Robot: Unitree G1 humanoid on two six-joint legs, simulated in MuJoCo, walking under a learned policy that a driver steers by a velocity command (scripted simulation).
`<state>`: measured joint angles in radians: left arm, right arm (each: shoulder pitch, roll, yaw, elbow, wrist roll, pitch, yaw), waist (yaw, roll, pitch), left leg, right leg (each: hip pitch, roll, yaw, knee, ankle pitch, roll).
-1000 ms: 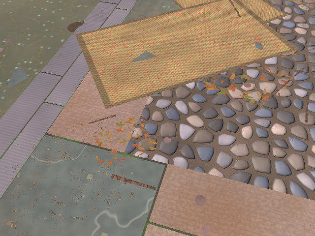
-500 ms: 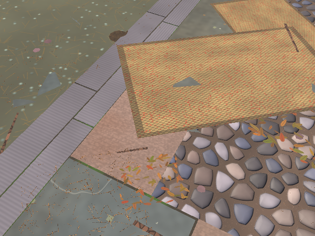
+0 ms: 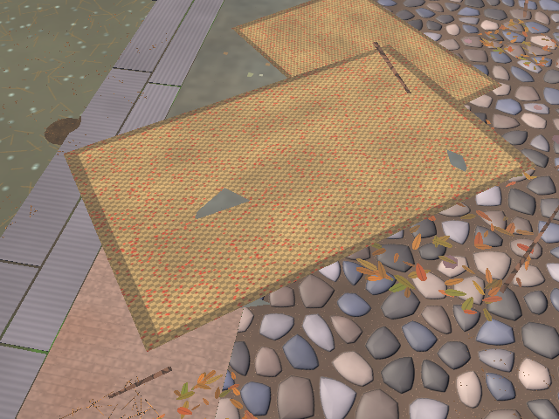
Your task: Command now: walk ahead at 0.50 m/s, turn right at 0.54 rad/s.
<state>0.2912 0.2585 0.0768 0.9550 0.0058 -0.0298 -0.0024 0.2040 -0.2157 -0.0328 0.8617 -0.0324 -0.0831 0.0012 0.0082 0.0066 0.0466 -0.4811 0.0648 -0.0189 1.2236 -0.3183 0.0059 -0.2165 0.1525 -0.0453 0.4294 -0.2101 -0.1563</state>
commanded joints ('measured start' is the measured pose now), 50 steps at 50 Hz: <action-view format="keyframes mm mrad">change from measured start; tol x32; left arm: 1 22 125 19 -53 -8 -40 6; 50 -30 68 -23 -191 14 -49 -1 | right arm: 1 54 -84 -15 -59 -17 32 8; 12 -309 -109 6 -223 5 25 21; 18 217 -329 -57 -139 -37 -8 -27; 50 225 -115 -30 -10 6 55 23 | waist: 1 -46 12 -3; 15 -2 -100 -58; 19 -44 292 -386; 39 -62 87 36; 45 139 -207 -430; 50 -21 -112 -55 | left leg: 1 -98 35 10 -110 43 -47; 12 -174 -36 18 -593 266 -39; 16 284 -92 17 -761 196 28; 19 740 396 -783 -941 -87 215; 31 377 198 29 -1092 322 160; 42 480 197 216 -714 867 101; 45 -137 -81 66 83 -228 32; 50 -44 37 -19 -80 23 34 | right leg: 1 15 -270 293 -221 411 -153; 16 149 -220 365 156 679 11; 19 -381 -29 169 827 -339 61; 20 -425 -108 167 877 -249 61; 39 -340 -185 -36 209 55 70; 43 237 -151 3 50 9 -13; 44 573 -506 445 9 -65 -103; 50 83 -400 155 -226 242 15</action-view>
